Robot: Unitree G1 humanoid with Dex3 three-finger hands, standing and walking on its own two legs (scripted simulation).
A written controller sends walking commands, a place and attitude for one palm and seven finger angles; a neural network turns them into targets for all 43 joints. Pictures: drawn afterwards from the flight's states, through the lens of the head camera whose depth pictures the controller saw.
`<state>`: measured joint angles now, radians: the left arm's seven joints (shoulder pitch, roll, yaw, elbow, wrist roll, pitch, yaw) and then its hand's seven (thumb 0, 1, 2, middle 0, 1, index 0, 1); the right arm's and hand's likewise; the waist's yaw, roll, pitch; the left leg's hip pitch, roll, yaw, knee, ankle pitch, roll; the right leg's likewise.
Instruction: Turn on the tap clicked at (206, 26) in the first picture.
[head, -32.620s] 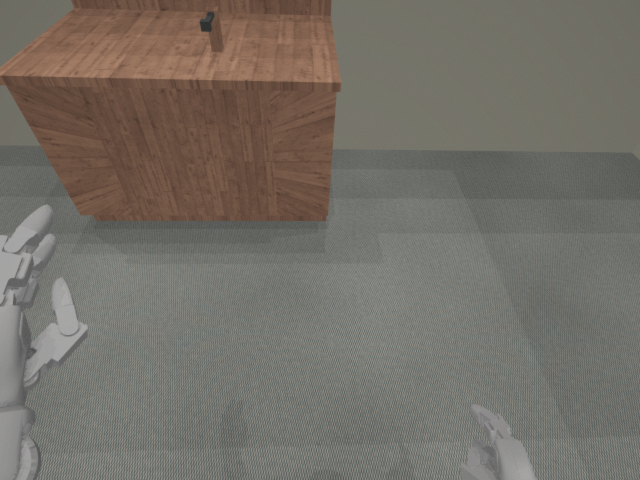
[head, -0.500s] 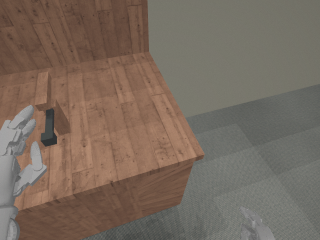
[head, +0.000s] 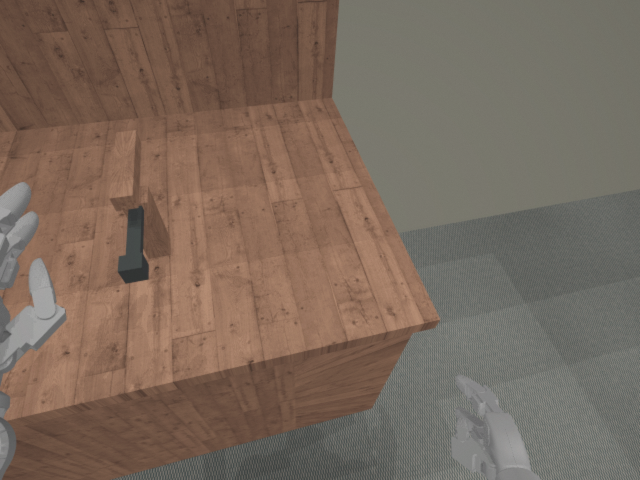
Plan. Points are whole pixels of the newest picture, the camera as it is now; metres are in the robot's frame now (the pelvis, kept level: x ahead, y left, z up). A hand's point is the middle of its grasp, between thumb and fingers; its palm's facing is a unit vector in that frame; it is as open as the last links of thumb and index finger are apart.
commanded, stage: look again from close up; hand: left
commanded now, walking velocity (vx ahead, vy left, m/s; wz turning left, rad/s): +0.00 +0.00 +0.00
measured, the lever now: (133, 268) +0.33 +0.28 +0.05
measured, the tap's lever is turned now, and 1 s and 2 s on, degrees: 0 0 0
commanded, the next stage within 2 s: come to a stop and stand still in 0.36 s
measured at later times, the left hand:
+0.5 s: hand (54, 353) +0.18 +0.25 +0.15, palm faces +0.36 -0.87 -0.33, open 7.5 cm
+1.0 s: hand (110, 300) +0.23 +0.23 +0.16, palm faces +0.28 -0.90 -0.33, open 7.5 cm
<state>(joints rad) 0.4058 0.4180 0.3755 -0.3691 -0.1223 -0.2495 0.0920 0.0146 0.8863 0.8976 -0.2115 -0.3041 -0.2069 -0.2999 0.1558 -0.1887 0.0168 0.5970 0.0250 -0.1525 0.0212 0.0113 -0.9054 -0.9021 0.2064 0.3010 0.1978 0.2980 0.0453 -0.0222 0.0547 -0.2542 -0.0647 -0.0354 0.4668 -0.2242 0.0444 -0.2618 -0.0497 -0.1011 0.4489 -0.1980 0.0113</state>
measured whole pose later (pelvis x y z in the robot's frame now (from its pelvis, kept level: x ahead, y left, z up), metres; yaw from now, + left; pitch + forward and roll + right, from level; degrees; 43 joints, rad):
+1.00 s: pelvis -0.01 +0.01 +0.00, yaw -5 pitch -1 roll -1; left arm 0.34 0.32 0.30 -0.33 -0.04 -0.27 0.07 0.02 0.89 0.90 -0.20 -0.30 -0.20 -0.30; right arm 0.25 -0.21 0.03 0.59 0.02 -0.18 0.01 0.01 -0.90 -0.90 0.21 0.30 0.20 0.30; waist 0.03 0.00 0.02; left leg -0.24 -0.03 0.05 0.48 -0.24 0.05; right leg -0.25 -0.01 -0.03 0.42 -0.16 0.01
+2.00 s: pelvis +0.00 +0.00 +0.00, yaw -4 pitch -1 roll -1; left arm 0.41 0.35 0.33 -0.43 -0.04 -0.22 0.11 0.02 0.89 0.90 -0.21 -0.30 -0.21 -0.30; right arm 0.24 -0.21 0.01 0.58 0.01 -0.11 -0.03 0.01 -0.90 -0.90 0.21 0.30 0.20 0.30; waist 0.02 -0.02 0.05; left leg -0.21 -0.01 0.03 0.47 -0.24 0.04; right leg -0.21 0.00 -0.05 0.38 -0.15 0.00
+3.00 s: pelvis +0.01 +0.02 +0.00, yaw -4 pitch -1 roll -2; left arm 0.41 0.38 0.37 -0.44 -0.05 -0.23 0.09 0.02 0.88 0.90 -0.21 -0.30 -0.21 -0.30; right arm 0.19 -0.18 0.02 0.55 0.01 -0.13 -0.02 0.01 -0.90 -0.90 0.21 0.30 0.20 0.30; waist 0.02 -0.04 0.07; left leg -0.20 -0.03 0.04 0.48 -0.26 0.06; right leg -0.21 -0.02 -0.04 0.40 -0.17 0.03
